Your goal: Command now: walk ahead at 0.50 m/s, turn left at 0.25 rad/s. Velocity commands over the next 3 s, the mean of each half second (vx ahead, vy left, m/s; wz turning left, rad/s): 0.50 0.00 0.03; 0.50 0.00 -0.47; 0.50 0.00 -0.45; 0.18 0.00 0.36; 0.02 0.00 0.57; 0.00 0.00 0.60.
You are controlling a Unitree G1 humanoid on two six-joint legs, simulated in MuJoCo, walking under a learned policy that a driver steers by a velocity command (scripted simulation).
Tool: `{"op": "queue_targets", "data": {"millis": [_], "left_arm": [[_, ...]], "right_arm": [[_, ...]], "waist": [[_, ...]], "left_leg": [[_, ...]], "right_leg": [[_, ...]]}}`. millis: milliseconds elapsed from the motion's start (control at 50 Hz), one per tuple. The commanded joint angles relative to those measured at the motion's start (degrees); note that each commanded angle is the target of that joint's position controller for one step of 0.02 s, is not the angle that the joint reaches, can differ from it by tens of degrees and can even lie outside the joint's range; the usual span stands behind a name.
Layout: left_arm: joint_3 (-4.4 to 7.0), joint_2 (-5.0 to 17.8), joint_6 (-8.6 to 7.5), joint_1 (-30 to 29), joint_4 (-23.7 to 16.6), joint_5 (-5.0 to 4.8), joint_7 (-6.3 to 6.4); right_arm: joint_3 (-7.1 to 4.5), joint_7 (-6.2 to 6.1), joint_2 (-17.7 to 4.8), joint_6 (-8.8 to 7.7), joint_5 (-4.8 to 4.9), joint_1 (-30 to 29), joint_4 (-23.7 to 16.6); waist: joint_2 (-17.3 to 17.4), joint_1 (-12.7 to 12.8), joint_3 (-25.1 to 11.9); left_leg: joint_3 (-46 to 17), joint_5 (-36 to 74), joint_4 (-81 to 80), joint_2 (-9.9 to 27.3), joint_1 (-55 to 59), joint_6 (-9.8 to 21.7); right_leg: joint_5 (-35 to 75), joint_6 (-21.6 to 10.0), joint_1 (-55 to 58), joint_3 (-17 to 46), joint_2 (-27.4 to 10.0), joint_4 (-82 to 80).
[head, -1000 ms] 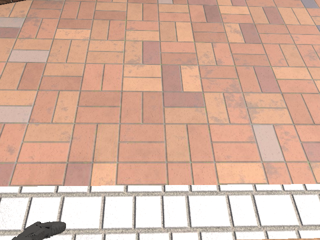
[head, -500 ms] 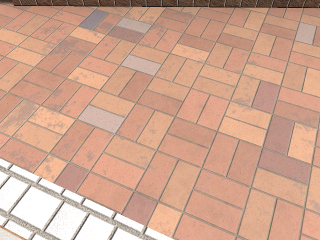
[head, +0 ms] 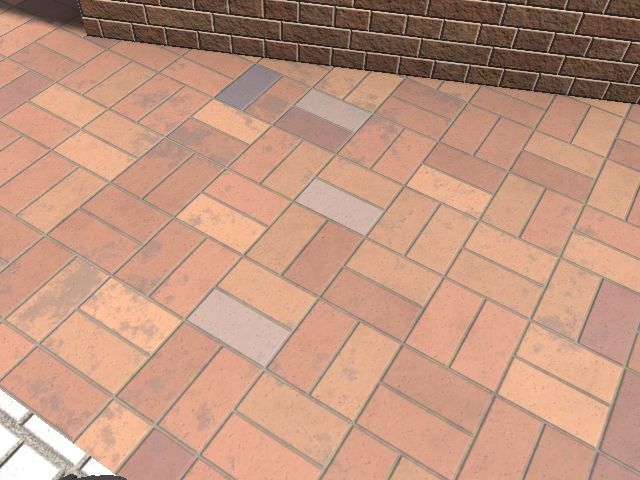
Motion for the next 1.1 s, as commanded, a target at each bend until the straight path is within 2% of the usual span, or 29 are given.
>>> {"op": "queue_targets", "data": {"millis": [20, 80, 140, 160, 180, 200, 220, 240, 260, 280, 300, 320, 380, 440, 500, 560, 600, 640, 660, 680, 700, 720, 740, 760, 800, 880, 980, 1040, 1100], "left_arm": [[0.33, 3.11, -1.0, -6.64, -4.82, -0.69, -0.65], [0.56, 4.18, -1.56, -8.8, -6.19, -0.66, -1.5], [1.1, 5.37, -1.92, -5.18, -5.8, -0.58, -1.84], [1.86, 6.53, -2.05, -0.17, -4.49, -0.39, -1.58], [2.88, 8.9, -2.16, 7.88, -2.64, 0.01, -1.26], [3.79, 13.13, -2.1, 17.24, -1.66, 0.66, -0.98], [4.2, 13.83, -1.55, 20.84, 0.64, 0.07, -1.5], [2.87, 8.76, -1.34, 20.02, 0.31, -1.59, -1.44], [2.24, 6.91, -0.96, 15.83, -0.29, -1.36, -1.02], [1.83, 6.32, -0.62, 12.43, -0.9, -0.56, -0.85], [1.46, 5.33, -0.57, 10.41, -1.13, 0.01, -0.83], [1.13, 4.84, -0.72, 9.73, -1.22, 0.45, -0.82], [1.38, 5.78, -1.0, 10.31, -0.6, -0.7, -0.63], [2.22, 7.77, -0.45, 11.86, 0.07, -1.1, 0.32], [2.59, 8.52, 0.34, 14.77, 0.98, -1.65, 0.92], [2.78, 8.67, 1.25, 18.2, 1.9, -2.09, 1.24], [3.05, 9.05, 1.78, 18.42, 1.85, -2.17, 1.58], [3.14, 8.88, 2.2, 17.34, 1.49, -1.95, 1.8], [2.55, 7.07, 2.17, 17.13, 1.03, -1.59, 1.74], [1.19, 3.35, 1.99, 16.36, -0.76, -0.43, 1.58], [-0.12, -0.98, 1.09, 23.7, -2.91, -1.53, 1.52], [1.04, 4.6, 0.95, 22.5, -1.77, -2.64, 1.59], [2.04, 7.56, 1.16, 17.47, -2.56, -2.82, 1.54], [2.14, 7.14, 1.46, 15.16, -2.92, -2.38, 1.61], [2.44, 5.7, 2.27, 13.85, -3.79, -1.96, 1.13], [1.94, 2.69, 3.91, 11.44, -5.86, -1.76, 0.67], [1.18, 1.47, 3.44, 4.55, -8.09, -1.62, -0.81], [0.97, 1.42, 3.33, -0.72, -10.19, -1.61, -1.75], [1.46, 2.72, 3.55, -2.85, -12.11, -1.53, -2.41]], "right_arm": [[-2.63, -0.34, -10.0, -0.94, 0.34, 1.74, -1.59], [-2.7, -0.45, -10.0, -0.39, 0.48, 4.15, 0.25], [-2.94, -0.76, -10.56, 0.49, 0.42, 3.81, 1.09], [-2.82, -0.82, -10.55, 0.74, 0.45, 2.61, 0.93], [-2.17, -0.85, -9.28, 0.83, 0.06, 2.09, 0.45], [-0.92, -0.93, -6.22, 0.56, -1.17, 4.83, -0.8], [0.06, -0.57, -2.54, -0.48, 0.32, 11.58, -0.21], [-0.86, -0.33, -8.24, -1.02, 1.15, 6.62, -0.04], [-1.37, -0.14, -9.87, -1.32, 1.62, 0.02, -1.73], [-1.17, -0.21, -9.28, -1.51, 0.98, -3.4, -2.5], [-1.37, -0.19, -8.63, -1.54, 0.24, -4.37, -2.7], [-1.39, -0.15, -7.74, -1.43, -0.04, -3.39, -2.64], [-0.84, -0.35, -5.17, -1.07, -0.62, -2.74, -2.81], [-0.11, -0.28, -3.76, -1.52, -0.89, -8.91, -4.58], [0.28, 0.42, -3.09, -2.27, -0.44, -15.03, -5.51], [0.02, 1.16, -4.03, -3.03, 0.24, -19.58, -6.74], [-0.62, 1.42, -5.67, -3.5, 0.45, -19.71, -7.01], [-1.54, 1.27, -7.44, -3.87, 0.5, -14.91, -5.72], [-2.59, 0.82, -9.5, -4.04, -0.03, -8.86, -4.28], [-3.64, 0.21, -13.12, -4.01, -1.08, 0.47, -3.39], [-4.56, 0.38, -17.04, -2.99, -1.33, 3.96, -1.83], [-3.33, 0.58, -11.73, -2.77, -0.79, 3.41, -2.19], [-2.4, 0.42, -8.64, -2.7, -0.47, 0.84, -2.29], [-1.85, 0.44, -7.32, -2.64, -0.72, -2.29, -2.25], [-1.21, 0.48, -5.07, -2.68, -1.24, -6.1, -1.51], [-2.16, 0.28, -6.78, -3.61, -0.92, -7.14, 0.27], [-2.95, -0.26, -9.45, -3.03, -0.73, -6.25, 2.1], [-3.43, -0.38, -11.05, -2.29, -0.04, -3.84, 3.45], [-4.05, -0.37, -12.71, -1.24, 0.96, -2.73, 4.5]], "waist": [[6.47, -1.56, 0.54], [6.78, -2.07, 1.56], [8.75, 0.3, 0.2], [8.74, 3.31, -2.85], [7.69, 7.1, -9.4], [-0.51, 9.06, -19.13], [-16.25, 6.69, -24.49], [-8.47, 9.01, -18.78], [-3.82, 9.01, -10.58], [0.22, 7.56, -5.8], [0.66, 5.94, -3.03], [-0.9, 4.32, -2.84], [-1.88, 2.76, -2.65], [-0.81, 4.05, -1.3], [-1.15, 6.23, -0.68], [-1.78, 7.58, -0.38], [-2.77, 6.56, -0.62], [-3.56, 3.21, -2.32], [-2.7, 0.24, -6.25], [3.39, -3.81, -14.78], [21.32, -0.43, -21.95], [17.07, -1.8, -18.74], [12.24, -2.37, -11.52], [8.86, -1.06, -7.92], [10.08, 1.65, -3.43], [7.97, 3.03, -0.91], [5.97, 1.05, 0.53], [5.45, -0.74, 2.03], [6.1, -0.3, 2.51]], "left_leg": [[-7.14, 10.03, -5.94, 13.91, -4.23, 7.68], [-9.77, 13.22, -2.33, 17.17, 3.69, 7.38], [-10.64, 24.42, 2.3, 18.41, 8.06, 5.64], [-8.92, 34.35, 7.78, 16.5, 7.79, 4.5], [-6.33, 36.73, 18.03, 13.45, 3.67, 2.76], [-3.61, 19.28, 36.38, 7.99, -9.87, 0.06], [-2.94, -19.87, 53.02, -0.25, -28.79, -3.48], [-6.61, -20.12, 58.06, 3.1, -35.95, -3.26], [-4.17, -14.61, 57.49, 6.03, -38.61, -3.06], [-1.89, -10.09, 54.67, 8.62, -37.05, -3.14], [-1.36, -7.21, 51.09, 10.38, -35.12, -3.39], [-1.19, -5.5, 48.92, 11.53, -31.86, -3.63], [0.49, -4.59, 41.7, 12.12, -30.03, -5.49], [1.21, 4.46, 29.5, 11.52, -29.94, -7.25], [2.01, 14.05, 18.34, 9.02, -25.15, -8.1], [1.4, 15.78, 13.08, 7.48, -22.87, -7.9], [0.39, 13.12, 10.15, 7.3, -20.46, -6.92], [1.24, 10.31, 7.52, 7.11, -12.69, -5.01], [0.92, 9.35, 7.09, 8.38, -2.94, -3.21], [-8.42, 7.06, 8.81, 18.45, 11.85, 0.52], [-32.5, -4.62, 3.94, 30.67, 27.68, 8.74], [-36.81, -14.52, 0.48, 29.91, 25.04, 8.7], [-27.79, -13.2, -0.25, 27.73, 18.79, 6.48], [-20.98, -6.42, -1.25, 25.33, 12.42, 5.35], [-11.96, 2.02, -4.44, 21.96, 3.45, 4.7], [-3.03, 10.13, -8.97, 22.09, -1.14, 6.18], [7.38, 15.16, -9.5, 20.61, 0.61, 4.7], [10.59, 15.52, -8.82, 21.49, 3.78, 3.51], [12.85, 23.99, -4.75, 22.95, 8.79, 2.02]], "right_leg": [[6.87, -0.62, 6.26, -1.93, 2.4, -6.65], [1.86, -2.88, 2.5, -1.49, 3.01, -10.35], [-5.51, -5.59, 7.0, -3.07, 4.69, -12.31], [-5.22, -7.05, 14.55, -4.98, 6.54, -14.03], [-1.76, -9.48, 27.87, -3.43, 4.41, -12.36], [0.37, -14.86, 47.26, 10.83, -6.99, -9.68], [-14.3, -22.51, 61.39, 36.64, -16.27, -18.57], [-26.37, -20.17, 58.97, 37.67, -15.1, -22.38], [-26.01, -17.73, 51.1, 29.31, -13.31, -23.61], [-20.12, -16.75, 42.84, 23.35, -11.06, -25.02], [-14.81, -16.61, 37.04, 19.51, -9.15, -26.5], [-10.55, -16.53, 33.55, 17.4, -7.49, -27.76], [-2.52, -18.12, 29.9, 12.99, -5.86, -30.29], [0.37, -17.33, 28.45, 8.98, -4.06, -31.43], [-0.22, -15.41, 27.03, 6.45, -2.04, -30.43], [-2.94, -14.75, 29.23, 9.16, -3.4, -27.78], [-5.31, -13.57, 31.32, 12.29, -4.76, -25.14], [-3.56, -11.87, 30.85, 13.12, -4.24, -20.15], [-1.08, -10.14, 28.3, 11.36, -1.05, -12.69], [-9.97, -7.9, 20.2, 7.6, 3.07, 3.78], [-34.94, -4.94, 0.91, 1.28, 9.63, 22.05], [-35.41, -4.5, -5.63, 4.79, 6.22, 30.23], [-30.12, -4.44, -7.71, 4.37, 4.28, 32.13], [-25.71, -3.96, -5.98, 3.17, 2.32, 31.41], [-21.03, -3.39, -2.34, 3.09, -0.35, 27.62], [-16.36, -2.03, -1.85, 2.13, -1.52, 22.17], [-2.95, -2.52, -0.1, -0.56, -0.76, 6.95], [-2.03, -3.93, 0.94, -3.17, 0.2, 0.49], [-7.83, -6.45, 2.15, -5.59, 1.89, -2.97]]}}
Next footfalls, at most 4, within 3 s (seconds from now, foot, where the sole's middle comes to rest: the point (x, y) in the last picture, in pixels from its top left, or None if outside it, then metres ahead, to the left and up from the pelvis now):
0.18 right None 0.30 -0.15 -0.78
0.68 left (260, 437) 0.57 0.09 -0.78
1.18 right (406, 352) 0.75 -0.25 -0.78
1.68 left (371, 238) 1.10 -0.20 -0.78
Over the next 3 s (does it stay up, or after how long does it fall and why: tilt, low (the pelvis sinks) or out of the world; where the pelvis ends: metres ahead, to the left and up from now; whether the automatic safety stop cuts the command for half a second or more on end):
stays up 0.98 -0.26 -0.01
